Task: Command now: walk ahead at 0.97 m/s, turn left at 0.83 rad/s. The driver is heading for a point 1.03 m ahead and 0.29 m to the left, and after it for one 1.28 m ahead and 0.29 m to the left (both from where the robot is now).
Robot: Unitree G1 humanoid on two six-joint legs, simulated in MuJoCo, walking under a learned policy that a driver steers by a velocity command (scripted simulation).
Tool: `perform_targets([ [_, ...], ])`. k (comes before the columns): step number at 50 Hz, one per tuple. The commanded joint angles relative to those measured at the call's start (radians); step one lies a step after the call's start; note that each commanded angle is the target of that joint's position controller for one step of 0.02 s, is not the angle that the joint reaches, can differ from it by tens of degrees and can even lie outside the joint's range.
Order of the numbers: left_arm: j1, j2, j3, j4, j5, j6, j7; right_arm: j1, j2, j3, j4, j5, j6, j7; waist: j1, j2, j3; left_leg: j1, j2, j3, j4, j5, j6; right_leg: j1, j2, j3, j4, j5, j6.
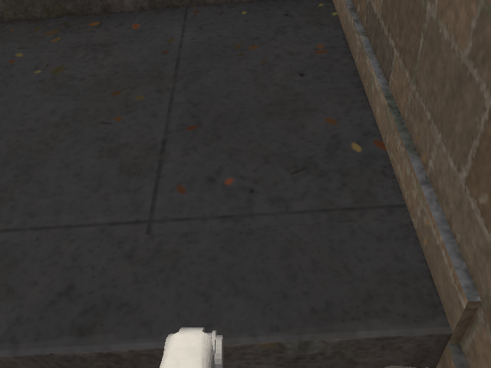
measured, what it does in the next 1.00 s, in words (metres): climbs, turning left: left foot 0.17 m higher, then right foot 0.17 m higher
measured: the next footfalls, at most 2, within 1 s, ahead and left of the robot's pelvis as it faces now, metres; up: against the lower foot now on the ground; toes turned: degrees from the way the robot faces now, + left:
left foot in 0.26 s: +0.33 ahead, +0.11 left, +0.17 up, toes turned +19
right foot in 0.66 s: +0.77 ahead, +0.03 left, +0.33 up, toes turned +38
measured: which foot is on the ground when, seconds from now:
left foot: up 0.00-0.24, down 0.26-0.68, up 0.70-1.00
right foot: down 0.00-0.28, up 0.30-0.64, down 0.66-1.00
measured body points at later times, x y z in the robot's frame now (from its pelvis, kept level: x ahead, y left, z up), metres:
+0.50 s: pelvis +0.38 +0.04 +0.17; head +0.36 +0.04 +0.62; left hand +0.59 +0.28 +0.20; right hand +0.45 -0.17 +0.02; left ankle +0.29 +0.09 -0.56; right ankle +0.50 -0.08 -0.15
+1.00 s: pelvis +0.76 +0.17 +0.33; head +0.74 +0.17 +0.78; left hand +0.56 +0.25 +0.17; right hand +1.05 +0.24 +0.31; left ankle +0.79 +0.37 -0.27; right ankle +0.74 +0.00 -0.39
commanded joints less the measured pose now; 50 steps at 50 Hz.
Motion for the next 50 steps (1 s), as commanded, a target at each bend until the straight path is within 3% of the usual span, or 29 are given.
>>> perform_targets([
  [1,0.095,0.149,0.039,-0.085,-0.021,0.014,0.045,-0.142,0.03,0.026,-0.151,0.029,0.014,0.029,0.003,-0.079,0.204,-0.253,0.1,0.032,-0.001,-0.126,-0.008,0.07,-0.215,0.061,-0.299,0.307,0.018],
  [3,0.14,0.166,0.052,-0.1,-0.028,0.024,0.062,-0.191,0.016,0.033,-0.198,0.019,0.014,0.044,0.035,-0.081,0.18,-0.316,0.127,0.065,-0.065,-0.17,-0.028,0.213,-0.215,0.05,-0.318,0.345,0.021],
  [4,0.102,0.221,0.072,-0.112,-0.037,0.025,0.078,-0.183,0.04,0.058,-0.214,0.03,0.015,0.059,0.003,-0.179,0.171,-0.249,0.202,0.113,-0.158,-0.261,-0.026,0.217,-0.231,0.025,-0.409,0.422,-0.015],
  [6,0.117,0.233,0.093,-0.099,-0.038,0.029,0.088,-0.219,0.034,0.059,-0.243,0.027,0.007,0.064,0.035,-0.144,0.186,-0.168,0.212,0.19,-0.318,-0.301,-0.025,0.274,-0.194,-0.025,-0.406,0.591,-0.021],
  [7,-0.004,0.226,0.088,-0.111,-0.035,0.035,0.079,-0.235,0.029,0.055,-0.256,0.052,0.001,0.073,0.005,-0.152,0.199,-0.011,0.201,0.246,-0.446,-0.294,0.003,0.207,-0.199,-0.056,-0.431,0.868,-0.025],
  [9,-0.086,0.318,0.1,-0.125,-0.014,0.029,0.074,-0.241,-0.015,0.029,-0.281,0.063,-0.039,0.065,-0.054,-0.237,0.079,0.513,0.031,0.426,-0.653,-0.24,0.077,0.085,-0.21,-0.039,-0.395,1.993,-0.041],
  [12,-0.101,0.464,0.144,-0.124,-0.028,0.048,0.063,-0.028,-0.248,-0.083,-0.227,0.076,-0.055,0.062,-0.176,-0.401,-0.094,0.745,-0.146,0.409,-0.923,-0.526,0.153,0.308,-0.235,0.058,-0.017,2.432,-0.109],
  [13,-0.143,0.442,0.14,-0.169,-0.026,0.042,0.055,0.131,-0.337,-0.134,-0.188,0.078,-0.062,0.068,-0.239,-0.406,-0.134,0.97,-0.221,0.322,-1.203,-0.538,0.196,0.219,-0.193,0.073,0.229,2.377,-0.142],
  [14,-0.212,0.263,0.106,-0.27,-0.029,-0.031,0.044,0.304,-0.394,-0.168,-0.119,0.04,-0.057,0.074,-0.261,-0.205,-0.146,1.432,-0.099,-0.23,-1.396,-0.561,0.394,-0.423,0.012,0.214,0.743,1.376,-0.076],
  [15,-0.353,0.198,0.096,-0.362,-0.055,-0.153,-0.007,0.36,-0.456,-0.19,-0.081,-0.012,-0.071,0.031,-0.202,0.12,-0.31,1.635,0.156,-0.999,-1.843,-0.707,0.539,-0.724,0.279,0.427,1.293,0.249,-0.056],
  [16,-0.512,0.128,0.063,-0.448,-0.027,-0.226,-0.052,0.413,-0.218,-0.112,-0.019,-0.072,-0.135,0.011,-0.199,0.08,-0.351,1.616,0.189,-1.141,-1.905,-0.728,0.419,-0.863,0.241,0.668,1.538,0.209,-0.152],
  [17,-0.622,0.026,0.028,-0.495,-0.036,-0.233,-0.062,0.497,-0.118,-0.087,0.042,-0.089,-0.158,0.012,-0.184,0.036,-0.2,1.477,0.19,-1.022,-1.875,-0.576,0.338,-0.964,0.216,0.628,1.635,0.121,-0.182],
  [19,-0.561,-0.17,-0.055,-0.523,-0.013,-0.178,-0.073,0.399,-0.036,-0.048,0.092,-0.027,-0.158,0.051,0.007,-0.2,-0.035,1.21,0.11,-0.73,-1.737,-0.285,0.304,-1.107,0.188,0.53,1.947,-0.011,-0.178],
  [21,-0.361,-0.092,-0.051,-0.492,-0.036,-0.108,-0.066,0.217,-0.107,-0.047,0.076,-0.026,-0.149,0.071,0.142,-0.175,0.051,0.985,0.094,-0.516,-1.807,-0.232,0.236,-1.137,0.171,0.497,1.955,-0.048,-0.154],
  [24,-0.517,-0.146,-0.096,-0.592,-0.034,-0.086,-0.015,0.147,-0.155,-0.03,0.11,-0.02,-0.133,0.096,0.196,-0.064,0.22,0.7,0.061,-0.292,-1.856,-0.221,0.161,-1.259,0.117,0.4,1.921,-0.069,-0.107],
  [25,-0.552,-0.076,-0.084,-0.616,-0.024,-0.098,0.017,0.087,-0.19,-0.038,0.11,0.004,-0.133,0.074,0.2,-0.06,0.249,0.543,-0.007,-0.135,-1.919,-0.332,0.124,-1.074,0.065,0.354,1.527,0.01,-0.078],
  [26,-0.592,-0.023,-0.075,-0.62,0.012,-0.097,0.033,0.087,-0.203,-0.049,0.111,0.016,-0.145,0.05,0.175,-0.027,0.212,0.415,-0.034,-0.044,-2.03,-0.263,0.135,-0.827,0.06,0.26,1.123,0.179,-0.033],
  [28,-0.663,-0.038,-0.059,-0.625,0.019,-0.116,0.052,0.246,-0.23,-0.073,0.167,0.02,-0.152,0.043,0.093,0.107,-0.081,0.544,0.037,-0.068,-2.126,0.166,0.17,-0.303,0.1,0.154,0.92,0.374,-0.012],
  [30,-0.551,-0.012,-0.024,-0.599,-0.025,-0.102,0.052,0.252,-0.385,-0.124,0.185,0.004,-0.117,0.024,0.19,0.209,-0.216,1.024,0.119,-0.069,-1.984,0.816,0.146,-0.389,0.149,0.134,0.758,0.089,-0.009],
  [32,-0.297,0.138,0.051,-0.531,-0.069,-0.083,0.017,0.238,-0.355,-0.119,0.229,-0.023,-0.119,0.009,0.318,0.337,-0.272,1.373,0.18,-0.054,-1.658,1.285,0.117,-0.35,0.171,0.272,0.555,-0.171,-0.07],
  [33,-0.137,0.155,0.063,-0.445,-0.054,-0.074,0.001,0.144,-0.326,-0.123,0.2,-0.036,-0.135,0.02,0.364,0.211,-0.285,1.283,0.188,-0.072,-1.39,1.156,0.131,-0.232,0.164,0.376,0.465,-0.248,-0.1],
  [34,0.102,0.216,0.065,-0.291,-0.008,-0.081,-0.021,-0.036,-0.214,-0.097,0.121,-0.051,-0.162,0.044,0.428,-0.197,-0.259,1.019,0.089,-0.108,-0.922,0.656,0.147,-0.087,0.148,0.624,0.31,-0.256,-0.147],
  [35,0.004,0.208,0.044,-0.209,0.035,-0.078,-0.047,-0.063,-0.004,-0.062,0.009,-0.011,-0.162,0.073,0.234,-0.721,-0.191,0.725,-0.197,-0.234,-0.473,-0.153,0.134,-0.142,0.082,1.159,-0.173,-0.503,-0.22],
  [36,-0.204,0.045,0.017,-0.261,-0.018,-0.079,-0.066,0.128,0.044,-0.051,0.011,0.002,-0.188,0.096,0.063,-0.568,-0.085,0.557,-0.176,-0.34,-0.236,-0.15,0.158,-0.197,-0.024,1.307,-0.312,-0.557,-0.232],
  [39,-0.144,-0.116,-0.009,-0.109,-0.034,-0.104,-0.091,0.027,0.024,-0.001,-0.084,0.02,-0.169,0.096,0.023,-0.119,0.077,0.404,-0.083,-0.186,-0.097,-0.16,0.141,-0.366,-0.048,1.014,-0.145,-0.363,-0.246],
  [41,-0.125,-0.047,0.007,-0.07,-0.044,-0.095,-0.102,0.046,0.041,0.018,-0.131,0.029,-0.137,0.103,-0.027,-0.026,0.072,0.361,-0.092,-0.174,-0.027,-0.124,0.108,-0.403,-0.063,0.932,-0.139,-0.253,-0.263],
  [45,-0.142,0.046,0.009,-0.097,-0.043,-0.107,-0.03,-0.016,-0.071,0.005,-0.211,0.036,-0.1,0.048,-0.056,-0.055,0.215,0.266,0.045,-0.127,-0.381,-0.254,0.026,-0.451,-0.077,0.76,-0.293,-0.159,-0.252],
  [47,-0.096,0.123,0.025,-0.106,-0.059,-0.111,0.001,-0.144,-0.098,0.004,-0.277,-0.014,-0.101,0.038,-0.012,-0.046,0.144,0.363,0.119,-0.002,-0.735,-0.051,0.0,-0.339,-0.041,0.667,-0.394,-0.028,-0.234],
  [50,0.01,0.125,0.025,-0.049,-0.044,-0.108,0.015,-0.236,-0.087,-0.008,-0.282,0.037,-0.111,0.036,0.09,-0.115,0.126,0.54,0.145,0.078,-1.163,0.094,0.0,-0.183,-0.04,0.507,-0.496,0.178,-0.222],
])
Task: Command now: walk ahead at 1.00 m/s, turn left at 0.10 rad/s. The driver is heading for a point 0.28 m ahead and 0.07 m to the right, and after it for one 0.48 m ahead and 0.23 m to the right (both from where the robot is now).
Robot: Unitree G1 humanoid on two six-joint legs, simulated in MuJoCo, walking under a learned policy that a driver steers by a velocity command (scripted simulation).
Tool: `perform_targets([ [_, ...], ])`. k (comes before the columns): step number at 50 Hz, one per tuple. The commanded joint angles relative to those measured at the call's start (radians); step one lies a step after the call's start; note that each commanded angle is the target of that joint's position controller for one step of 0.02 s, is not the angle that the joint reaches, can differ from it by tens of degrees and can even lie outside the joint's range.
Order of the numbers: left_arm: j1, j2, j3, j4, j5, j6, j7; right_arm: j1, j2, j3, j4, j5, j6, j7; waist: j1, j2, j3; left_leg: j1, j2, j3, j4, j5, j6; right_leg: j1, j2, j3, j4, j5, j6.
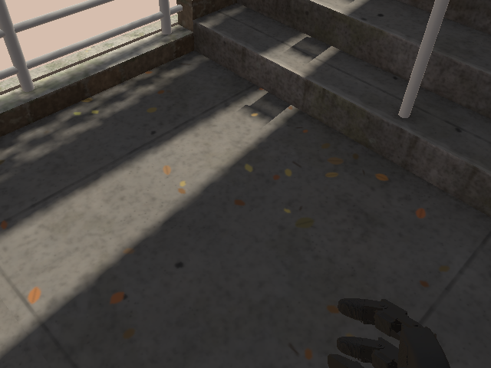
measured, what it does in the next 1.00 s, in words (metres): walks ahead, turning right: left foot, then right foot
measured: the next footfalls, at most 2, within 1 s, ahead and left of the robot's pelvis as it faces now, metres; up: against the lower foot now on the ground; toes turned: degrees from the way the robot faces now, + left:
left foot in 0.16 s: +0.34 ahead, +0.15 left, +0.00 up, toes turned +1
right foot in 0.58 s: +0.59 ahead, -0.15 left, +0.00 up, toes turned -22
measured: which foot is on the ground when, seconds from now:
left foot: up 0.00-0.14, down 0.16-0.58, up 0.60-1.00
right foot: down 0.00-0.16, up 0.18-0.56, down 0.58-1.00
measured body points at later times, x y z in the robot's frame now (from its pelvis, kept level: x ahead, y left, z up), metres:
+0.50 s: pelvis +0.36 +0.01 +0.01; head +0.40 +0.00 +0.46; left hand +0.63 +0.22 -0.06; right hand +0.37 -0.28 -0.11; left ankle +0.31 +0.15 -0.72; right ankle +0.52 -0.15 -0.67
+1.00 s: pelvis +0.51 -0.03 +0.01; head +0.52 -0.04 +0.46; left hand +0.78 +0.12 -0.08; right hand +0.53 -0.32 -0.11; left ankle +0.59 +0.11 -0.70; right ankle +0.55 -0.13 -0.72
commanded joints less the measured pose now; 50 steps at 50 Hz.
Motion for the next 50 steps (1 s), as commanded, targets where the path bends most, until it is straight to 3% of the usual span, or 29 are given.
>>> perform_targets([
  [1,-0.061,0.206,0.038,-0.072,0.014,-0.022,0.016,-0.243,-0.135,-0.068,-0.098,0.036,-0.035,0.003,0.009,-0.02,0.167,0.236,0.027,0.067,-0.458,0.116,0.004,-0.153,-0.197,0.147,-0.404,0.223,-0.185],
  [2,-0.042,0.207,0.037,-0.064,0.021,-0.019,-0.004,-0.258,-0.131,-0.074,-0.077,0.05,-0.049,0.016,0.029,-0.03,0.186,0.224,-0.003,0.108,-0.552,0.1,0.023,-0.042,-0.207,0.131,-0.4,0.331,-0.19],
  [4,0.028,0.182,0.026,-0.038,0.005,-0.004,-0.026,-0.297,-0.111,-0.069,-0.064,0.046,-0.093,0.034,0.04,-0.081,0.163,0.284,-0.084,0.157,-0.721,0.012,0.033,0.167,-0.22,0.099,-0.312,0.817,-0.198],
  [5,0.045,0.207,0.028,-0.03,0.008,0.011,-0.025,-0.286,-0.123,-0.076,-0.068,0.035,-0.108,0.048,0.027,-0.134,0.137,0.366,-0.114,0.16,-0.759,0.035,0.029,0.198,-0.23,0.101,-0.25,1.002,-0.187],
  [6,0.035,0.234,0.033,-0.038,0.019,0.021,-0.021,-0.207,-0.148,-0.098,-0.046,0.025,-0.1,0.044,-0.032,-0.199,0.096,0.481,-0.163,0.176,-0.788,0.022,0.031,0.219,-0.238,0.11,-0.152,1.237,-0.176],
  [7,-0.01,0.227,0.027,-0.034,0.031,0.031,-0.017,-0.013,-0.185,-0.12,0.005,0.01,-0.091,0.042,-0.162,-0.247,0.003,0.761,-0.158,0.137,-0.839,0.057,0.047,0.114,-0.215,0.086,0.063,1.334,-0.137],
  [8,-0.117,0.255,0.04,-0.088,0.05,0.015,-0.017,0.259,-0.263,-0.155,0.08,-0.01,-0.072,0.019,-0.305,-0.236,-0.145,1.166,-0.039,0.016,-0.765,0.185,0.072,-0.175,-0.184,0.105,0.314,1.154,-0.091],
  [9,-0.112,0.14,0.018,-0.166,0.098,-0.015,-0.022,0.429,-0.426,-0.183,0.133,-0.057,-0.066,-0.009,-0.25,0.169,-0.355,1.554,0.243,-0.269,-0.648,0.511,0.119,-0.495,-0.027,0.135,0.677,0.15,-0.045],
  [10,-0.054,0.122,0.009,-0.186,0.002,-0.04,-0.031,0.457,-0.393,-0.182,0.14,-0.117,-0.079,-0.007,-0.236,0.378,-0.594,1.629,0.421,-0.681,-0.869,0.443,0.277,-0.635,0.04,0.284,0.951,-0.07,-0.014],
  [11,-0.161,0.199,0.039,-0.204,-0.028,-0.034,-0.022,0.38,-0.306,-0.165,0.121,-0.111,-0.077,-0.013,-0.247,0.251,-0.454,1.503,0.378,-0.56,-0.917,0.443,0.259,-0.705,-0.042,0.251,1.008,-0.015,-0.003],
  [12,-0.3,0.198,0.04,-0.264,-0.022,-0.016,-0.013,0.283,-0.249,-0.149,0.134,-0.075,-0.083,-0.02,-0.222,0.159,-0.254,1.293,0.341,-0.365,-0.909,0.579,0.217,-0.742,-0.081,0.17,0.986,0.043,-0.002],
  [13,-0.328,0.177,0.046,-0.271,-0.012,0.003,-0.011,0.236,-0.209,-0.138,0.163,-0.046,-0.087,-0.028,-0.169,0.056,-0.145,1.133,0.296,-0.256,-0.933,0.593,0.196,-0.737,-0.116,0.147,0.947,0.061,0.004],
  [14,-0.317,0.153,0.051,-0.281,-0.005,0.023,-0.018,0.201,-0.2,-0.136,0.184,-0.046,-0.091,-0.036,-0.119,0.046,-0.091,0.997,0.27,-0.174,-0.974,0.547,0.17,-0.678,-0.142,0.14,0.909,0.096,0.001],
  [16,-0.275,0.107,0.058,-0.29,-0.024,0.062,-0.034,0.118,-0.205,-0.141,0.206,-0.054,-0.089,-0.043,-0.044,0.086,-0.007,0.833,0.249,-0.05,-1.057,0.436,0.141,-0.623,-0.164,0.132,0.84,0.084,0.009],
  [19,-0.315,0.141,0.077,-0.314,-0.004,0.092,-0.032,-0.007,-0.281,-0.156,0.205,-0.065,-0.084,-0.053,0.005,0.078,0.096,0.687,0.237,0.096,-1.122,0.403,0.114,-0.622,-0.165,0.091,0.669,0.219,0.042],
  [21,-0.332,0.164,0.082,-0.306,0.022,0.083,-0.064,-0.063,-0.309,-0.164,0.209,-0.054,-0.071,-0.073,-0.003,0.093,0.084,0.649,0.134,0.243,-1.098,0.318,0.09,-0.478,-0.14,0.03,0.385,0.481,0.027],
  [24,-0.399,0.195,0.098,-0.329,0.021,0.079,-0.103,0.006,-0.356,-0.177,0.247,-0.019,-0.055,-0.085,-0.043,0.091,0.044,0.789,0.165,0.256,-1.034,0.366,0.062,-0.408,-0.102,-0.025,0.24,0.562,-0.013],
  [27,-0.327,0.283,0.139,-0.327,0.019,0.086,-0.097,-0.006,-0.381,-0.189,0.247,0.01,-0.033,-0.082,-0.002,0.097,0.025,0.878,0.179,0.262,-0.834,0.554,0.017,-0.338,-0.03,-0.105,0.196,0.428,-0.075],
  [28,-0.238,0.315,0.162,-0.317,0.021,0.081,-0.088,-0.009,-0.376,-0.19,0.248,0.017,-0.025,-0.075,0.051,0.065,-0.009,0.848,0.157,0.272,-0.67,0.553,-0.006,-0.206,0.011,-0.12,0.121,0.43,-0.107],
  [29,-0.144,0.367,0.188,-0.3,0.024,0.074,-0.066,0.017,-0.343,-0.181,0.247,0.007,-0.025,-0.07,0.098,-0.03,-0.029,0.742,0.094,0.251,-0.413,0.337,-0.055,-0.042,0.022,-0.056,0.039,0.569,-0.137],
  [30,-0.252,0.443,0.187,-0.321,0.03,0.067,-0.05,0.102,-0.2,-0.144,0.225,-0.06,-0.022,-0.062,-0.064,-0.368,0.039,0.492,-0.061,0.222,-0.063,-0.599,-0.103,0.006,-0.144,0.227,0.059,1.153,-0.178],
  [31,-0.346,0.466,0.173,-0.425,0.066,0.046,-0.06,0.307,-0.238,-0.138,0.22,-0.042,-0.027,-0.059,-0.148,-0.404,-0.257,0.326,-0.179,-0.013,0.206,-0.67,-0.132,0.208,-0.393,0.773,-0.077,1.052,-0.432],
  [32,-0.384,0.398,0.161,-0.465,0.048,0.045,-0.074,0.208,-0.348,-0.156,0.233,-0.021,-0.024,-0.056,-0.073,-0.171,-0.327,0.321,-0.133,-0.098,0.231,-0.552,-0.109,0.19,-0.392,0.773,-0.171,0.768,-0.401],
  [33,-0.402,0.348,0.144,-0.453,0.028,0.046,-0.073,0.115,-0.363,-0.159,0.218,-0.019,-0.014,-0.064,-0.064,-0.059,-0.253,0.298,-0.099,-0.093,0.171,-0.448,-0.092,0.102,-0.358,0.667,-0.165,0.562,-0.343],
  [34,-0.419,0.3,0.129,-0.44,0.006,0.051,-0.065,0.076,-0.335,-0.153,0.223,-0.037,0.003,-0.08,-0.078,0.041,-0.174,0.312,-0.051,-0.088,0.094,-0.377,-0.086,-0.022,-0.307,0.572,-0.155,0.447,-0.279],
  [38,-0.446,0.261,0.11,-0.444,0.048,0.061,-0.039,0.086,-0.287,-0.151,0.232,-0.04,0.039,-0.083,-0.12,-0.055,-0.117,0.447,-0.041,-0.053,-0.091,-0.333,-0.068,-0.247,-0.215,0.375,-0.154,0.592,-0.23],
  [40,-0.417,0.273,0.117,-0.436,0.046,0.061,-0.021,0.056,-0.253,-0.138,0.232,-0.047,0.034,-0.087,-0.102,-0.045,-0.137,0.428,-0.042,-0.049,-0.202,-0.324,-0.082,-0.204,-0.22,0.342,-0.137,0.678,-0.231],
  [43,-0.432,0.256,0.114,-0.439,0.043,0.081,-0.005,0.044,-0.239,-0.131,0.242,-0.041,0.043,-0.092,-0.089,-0.081,-0.145,0.454,-0.036,-0.047,-0.324,-0.278,-0.103,-0.204,-0.209,0.32,-0.154,0.49,-0.22],
  [50,-0.458,0.2,0.092,-0.421,0.042,0.105,-0.019,0.076,-0.226,-0.131,0.264,-0.041,0.035,-0.076,-0.08,-0.138,-0.042,0.617,-0.063,0.007,-0.654,-0.245,-0.081,-0.281,-0.186,0.336,-0.162,0.13,-0.193],
])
